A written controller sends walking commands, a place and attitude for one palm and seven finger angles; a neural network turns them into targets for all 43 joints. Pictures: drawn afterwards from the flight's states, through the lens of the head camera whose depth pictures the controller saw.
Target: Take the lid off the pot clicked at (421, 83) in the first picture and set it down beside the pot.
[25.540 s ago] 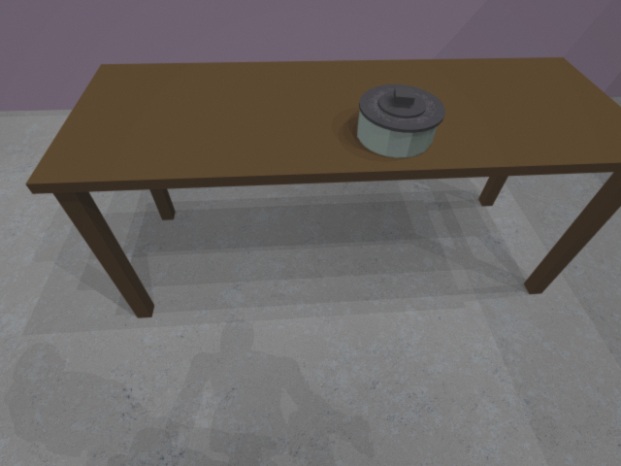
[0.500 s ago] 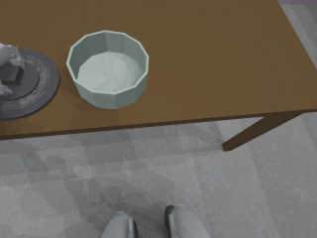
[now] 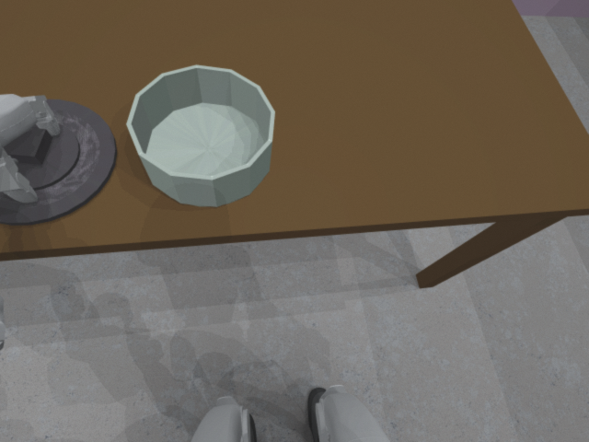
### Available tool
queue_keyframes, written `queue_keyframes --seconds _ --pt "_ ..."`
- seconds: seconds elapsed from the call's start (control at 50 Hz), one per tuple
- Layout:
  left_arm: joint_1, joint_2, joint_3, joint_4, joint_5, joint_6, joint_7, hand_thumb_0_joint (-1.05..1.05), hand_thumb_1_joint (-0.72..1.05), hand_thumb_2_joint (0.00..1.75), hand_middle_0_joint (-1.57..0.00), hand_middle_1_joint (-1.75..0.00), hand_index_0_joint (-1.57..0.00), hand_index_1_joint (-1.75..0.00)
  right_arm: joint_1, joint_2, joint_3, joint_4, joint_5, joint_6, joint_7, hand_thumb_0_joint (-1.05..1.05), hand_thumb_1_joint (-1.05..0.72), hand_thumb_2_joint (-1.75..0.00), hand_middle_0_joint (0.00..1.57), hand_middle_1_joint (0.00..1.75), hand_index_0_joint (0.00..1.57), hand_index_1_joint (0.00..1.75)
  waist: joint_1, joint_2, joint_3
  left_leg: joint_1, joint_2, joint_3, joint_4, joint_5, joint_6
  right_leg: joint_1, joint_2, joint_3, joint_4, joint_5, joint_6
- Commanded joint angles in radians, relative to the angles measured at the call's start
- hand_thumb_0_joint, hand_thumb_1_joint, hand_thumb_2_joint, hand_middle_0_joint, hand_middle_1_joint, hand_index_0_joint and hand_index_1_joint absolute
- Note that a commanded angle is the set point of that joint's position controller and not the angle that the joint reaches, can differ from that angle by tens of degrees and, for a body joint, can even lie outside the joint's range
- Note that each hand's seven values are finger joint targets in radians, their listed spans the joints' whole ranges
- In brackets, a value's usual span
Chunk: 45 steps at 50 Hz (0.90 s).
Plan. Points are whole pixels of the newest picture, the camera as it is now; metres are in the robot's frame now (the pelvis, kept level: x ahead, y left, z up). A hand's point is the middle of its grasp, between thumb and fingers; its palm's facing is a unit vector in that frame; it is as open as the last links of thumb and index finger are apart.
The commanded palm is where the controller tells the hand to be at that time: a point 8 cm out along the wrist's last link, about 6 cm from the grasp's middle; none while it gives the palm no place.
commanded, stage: raise the empty hand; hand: left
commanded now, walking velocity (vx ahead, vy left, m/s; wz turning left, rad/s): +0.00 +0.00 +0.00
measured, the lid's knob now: (26, 145) +0.52 +0.34 -0.01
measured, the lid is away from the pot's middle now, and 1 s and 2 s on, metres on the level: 0.24 0.24 0.24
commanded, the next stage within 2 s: draw the hand back to the body in 1.28 s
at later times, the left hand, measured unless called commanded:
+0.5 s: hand out of the picture +0.48 +0.33 +0.07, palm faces -0.46 -0.11 -0.88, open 11.0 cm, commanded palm +0.52 +0.33 +0.12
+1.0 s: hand out of the picture +0.48 +0.34 +0.11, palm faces -0.44 -0.12 -0.89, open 11.0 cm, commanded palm +0.52 +0.34 +0.17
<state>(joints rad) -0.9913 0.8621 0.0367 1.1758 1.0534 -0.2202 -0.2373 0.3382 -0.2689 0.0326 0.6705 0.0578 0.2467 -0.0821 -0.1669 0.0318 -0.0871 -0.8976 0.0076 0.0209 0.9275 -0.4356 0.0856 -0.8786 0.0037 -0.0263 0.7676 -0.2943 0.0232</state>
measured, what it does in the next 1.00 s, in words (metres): stands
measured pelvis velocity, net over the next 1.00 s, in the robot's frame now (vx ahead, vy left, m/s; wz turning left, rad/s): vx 0.02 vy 0.00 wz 0.01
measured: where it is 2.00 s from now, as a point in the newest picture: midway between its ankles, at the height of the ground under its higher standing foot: outside the picture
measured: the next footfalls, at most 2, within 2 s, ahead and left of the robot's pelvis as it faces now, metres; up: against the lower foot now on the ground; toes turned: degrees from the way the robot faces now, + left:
none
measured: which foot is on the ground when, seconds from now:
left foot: down 0.00-1.00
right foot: down 0.00-1.00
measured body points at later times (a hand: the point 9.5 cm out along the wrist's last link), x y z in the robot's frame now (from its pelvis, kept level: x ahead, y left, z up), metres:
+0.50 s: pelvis +0.01 -0.01 +0.01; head +0.14 +0.02 +0.44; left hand +0.50 +0.33 +0.12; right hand +0.00 -0.29 -0.10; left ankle -0.01 +0.06 -0.69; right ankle +0.03 -0.17 -0.69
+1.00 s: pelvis +0.02 +0.00 +0.03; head +0.13 +0.02 +0.46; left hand +0.50 +0.35 +0.16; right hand +0.03 -0.28 -0.09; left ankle -0.01 +0.06 -0.69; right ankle +0.03 -0.17 -0.69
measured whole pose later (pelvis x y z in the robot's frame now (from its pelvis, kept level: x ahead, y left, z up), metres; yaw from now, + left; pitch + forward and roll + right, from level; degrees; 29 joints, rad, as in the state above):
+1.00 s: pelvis +0.02 +0.00 +0.03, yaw +1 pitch +18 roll -4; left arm -1.03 0.90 0.03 1.15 1.00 -0.22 -0.36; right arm 0.34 -0.28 0.02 0.70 0.09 0.21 -0.09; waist -0.13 0.03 -0.08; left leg -0.66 -0.01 0.03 0.73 -0.39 0.08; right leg -0.65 0.00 -0.01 0.58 -0.25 0.04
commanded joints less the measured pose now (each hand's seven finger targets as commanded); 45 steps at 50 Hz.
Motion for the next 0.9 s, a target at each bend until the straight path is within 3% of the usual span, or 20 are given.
queue_keyframes --seconds 0.0,0.04,0.08,0.1,0.14,0.22,0.26,0.32,0.36,0.4,0.44,0.5,0.52,0.56,0.62,0.68,0.74,0.82,0.86,0.88 --pt "-0.409 0.343 0.081 -0.195 -0.019 0.004 0.033 0.0 0.1 0.41 -0.28 -0.99 -0.28 -0.99 0.187 -0.205 -0.062 -0.019 -0.004 -0.001 -0.022 0.0 -0.9 -0.9 0.2 0.3 0.2 0.3 0.0 0.201 -0.512 0.513 0.009 -0.067 -0.089 0.619 -0.052 0.11 0.07 -0.05 -0.042 0.169 -0.064" --pt "-0.445 0.352 0.092 -0.262 -0.021 -0.006 0.03 0.0 0.1 0.41 -0.28 -0.99 -0.28 -0.99 0.185 -0.203 -0.064 -0.016 -0.005 -0.005 -0.026 0.0 -0.9 -0.9 0.2 0.3 0.2 0.3 0.006 0.249 -0.555 0.568 0.015 -0.071 -0.093 0.683 -0.058 0.117 0.066 -0.054 -0.044 0.194 -0.066" --pt "-0.4 0.366 0.104 -0.204 -0.023 -0.001 0.028 0.0 0.1 0.41 -0.28 -0.99 -0.28 -0.99 0.183 -0.203 -0.061 -0.017 -0.001 -0.006 -0.027 0.0 -0.9 -0.9 0.2 0.3 0.2 0.3 0.006 0.204 -0.524 0.551 0.013 -0.074 -0.095 0.666 -0.061 0.118 0.069 -0.056 -0.049 0.178 -0.063" --pt "-0.414 0.326 0.068 -0.187 -0.028 0.009 0.025 0.0 0.1 0.41 -0.28 -0.99 -0.28 -0.99 0.18 -0.203 -0.061 -0.014 0.0 -0.007 -0.027 0.0 -0.9 -0.9 0.2 0.3 0.2 0.3 -0.008 0.192 -0.502 0.524 0.011 -0.066 -0.102 0.624 -0.053 0.121 0.069 -0.053 -0.055 0.174 -0.061" --pt "-0.441 0.359 0.089 -0.229 -0.031 0.004 0.02 0.0 0.1 0.41 -0.28 -0.99 -0.28 -0.99 0.181 -0.205 -0.06 -0.013 0.003 -0.01 -0.03 0.0 -0.9 -0.9 0.2 0.3 0.2 0.3 0.004 0.21 -0.518 0.537 0.01 -0.063 -0.111 0.622 -0.047 0.147 0.064 -0.05 -0.063 0.186 -0.064" --pt "-0.419 0.335 0.058 -0.162 -0.029 0.013 0.006 0.0 0.1 0.41 -0.28 -0.99 -0.28 -0.99 0.179 -0.204 -0.056 -0.01 0.009 -0.018 -0.03 0.0 -0.9 -0.9 0.2 0.3 0.2 0.3 -0.006 0.165 -0.459 0.496 0.005 -0.056 -0.125 0.559 -0.039 0.152 0.066 -0.052 -0.076 0.168 -0.062" --pt "-0.424 0.317 0.042 -0.163 -0.036 0.01 -0.011 0.0 0.1 0.41 -0.28 -0.99 -0.28 -0.99 0.18 -0.203 -0.056 -0.008 0.011 -0.023 -0.031 0.0 -0.9 -0.9 0.2 0.3 0.2 0.3 -0.007 0.189 -0.461 0.517 0.004 -0.051 -0.129 0.577 -0.039 0.158 0.066 -0.05 -0.083 0.177 -0.062" --pt "-0.441 0.363 0.063 -0.178 -0.038 0.004 -0.026 0.0 0.1 0.41 -0.28 -0.99 -0.28 -0.99 0.177 -0.205 -0.053 -0.011 0.015 -0.027 -0.039 0.0 -0.9 -0.9 0.2 0.3 0.2 0.3 -0.005 0.151 -0.465 0.478 -0.001 -0.042 -0.142 0.516 -0.025 0.21 0.061 -0.041 -0.091 0.19 -0.06" --pt "-0.438 0.365 0.067 -0.191 -0.04 -0.005 -0.035 0.0 0.1 0.41 -0.28 -0.99 -0.28 -0.99 0.18 -0.202 -0.055 -0.01 0.015 -0.031 -0.04 0.0 -0.9 -0.9 0.2 0.3 0.2 0.3 0.001 0.192 -0.485 0.525 0.001 -0.044 -0.143 0.584 -0.033 0.207 0.061 -0.043 -0.092 0.206 -0.061" --pt "-0.447 0.409 0.102 -0.229 -0.038 -0.012 -0.038 0.0 0.1 0.41 -0.28 -0.99 -0.28 -0.99 0.181 -0.204 -0.058 -0.008 0.012 -0.031 -0.041 0.0 -0.9 -0.9 0.2 0.3 0.2 0.3 0.013 0.207 -0.519 0.555 0.004 -0.048 -0.145 0.632 -0.037 0.232 0.059 -0.042 -0.097 0.234 -0.061" --pt "-0.398 0.393 0.098 -0.177 -0.046 -0.013 -0.043 0.0 0.1 0.41 -0.28 -0.99 -0.28 -0.99 0.182 -0.2 -0.054 -0.015 0.016 -0.036 -0.041 0.0 -0.9 -0.9 0.2 0.3 0.2 0.3 0.015 0.165 -0.489 0.531 0.0 -0.04 -0.147 0.646 -0.033 0.247 0.06 -0.044 -0.103 0.256 -0.059" --pt "-0.412 0.368 0.064 -0.149 -0.052 0.0 -0.054 0.0 0.1 0.41 -0.28 -0.99 -0.28 -0.99 0.173 -0.207 -0.055 -0.011 0.021 -0.035 -0.036 0.0 -0.9 -0.9 0.2 0.3 0.2 0.3 0.008 0.13 -0.432 0.483 -0.004 -0.028 -0.165 0.545 -0.022 0.259 0.058 -0.038 -0.121 0.234 -0.057" --pt "-0.427 0.403 0.088 -0.185 -0.047 -0.005 -0.055 0.0 0.1 0.41 -0.28 -0.99 -0.28 -0.99 0.175 -0.209 -0.057 -0.011 0.021 -0.034 -0.035 0.0 -0.9 -0.9 0.2 0.3 0.2 0.3 0.019 0.156 -0.455 0.506 -0.003 -0.034 -0.171 0.565 -0.026 0.272 0.057 -0.039 -0.122 0.24 -0.061" --pt "-0.448 0.404 0.093 -0.235 -0.043 -0.016 -0.06 0.0 0.1 0.41 -0.28 -0.99 -0.28 -0.99 0.18 -0.204 -0.063 -0.005 0.017 -0.032 -0.037 0.0 -0.9 -0.9 0.2 0.3 0.2 0.3 0.021 0.211 -0.513 0.599 0.004 -0.046 -0.168 0.674 -0.039 0.258 0.058 -0.04 -0.125 0.261 -0.062" --pt "-0.428 0.369 0.063 -0.157 -0.063 -0.009 -0.074 0.0 0.1 0.41 -0.28 -0.99 -0.28 -0.99 0.172 -0.208 -0.06 -0.002 0.024 -0.035 -0.039 0.0 -0.9 -0.9 0.2 0.3 0.2 0.3 0.005 0.137 -0.428 0.538 0.0 -0.034 -0.182 0.589 -0.027 0.258 0.056 -0.042 -0.144 0.237 -0.056" --pt "-0.482 0.388 0.084 -0.268 -0.056 -0.019 -0.076 0.0 0.1 0.41 -0.28 -0.99 -0.28 -0.99 0.175 -0.204 -0.07 0.007 0.019 -0.035 -0.038 0.0 -0.9 -0.9 0.2 0.3 0.2 0.3 0.024 0.24 -0.518 0.668 0.011 -0.052 -0.188 0.736 -0.05 0.259 0.055 -0.045 -0.148 0.271 -0.063" --pt "-0.419 0.372 0.086 -0.193 -0.075 -0.019 -0.084 0.0 0.1 0.41 -0.28 -0.99 -0.28 -0.99 0.172 -0.204 -0.065 0.009 0.023 -0.039 -0.036 0.0 -0.9 -0.9 0.2 0.3 0.2 0.3 0.026 0.164 -0.453 0.63 0.01 -0.047 -0.197 0.743 -0.043 0.277 0.054 -0.049 -0.162 0.289 -0.06" --pt "-0.454 0.345 0.058 -0.224 -0.066 -0.006 -0.085 0.0 0.1 0.41 -0.28 -0.99 -0.28 -0.99 0.162 -0.203 -0.072 0.011 0.022 -0.038 -0.028 0.0 -0.9 -0.9 0.2 0.3 0.2 0.3 0.03 0.181 -0.448 0.648 0.008 -0.046 -0.218 0.721 -0.046 0.294 0.052 -0.047 -0.18 0.292 -0.063" --pt "-0.432 0.379 0.089 -0.219 -0.069 -0.009 -0.087 0.0 0.1 0.41 -0.28 -0.99 -0.28 -0.99 0.163 -0.205 -0.072 0.004 0.021 -0.038 -0.028 0.0 -0.9 -0.9 0.2 0.3 0.2 0.3 0.037 0.161 -0.469 0.66 0.005 -0.046 -0.22 0.759 -0.043 0.325 0.053 -0.042 -0.183 0.321 -0.06" --pt "-0.447 0.353 0.063 -0.211 -0.072 -0.003 -0.091 0.0 0.1 0.41 -0.28 -0.99 -0.28 -0.99 0.155 -0.204 -0.07 0.005 0.022 -0.038 -0.027 0.0 -0.9 -0.9 0.2 0.3 0.2 0.3 0.032 0.163 -0.442 0.647 0.005 -0.046 -0.23 0.727 -0.045 0.319 0.051 -0.046 -0.189 0.306 -0.061"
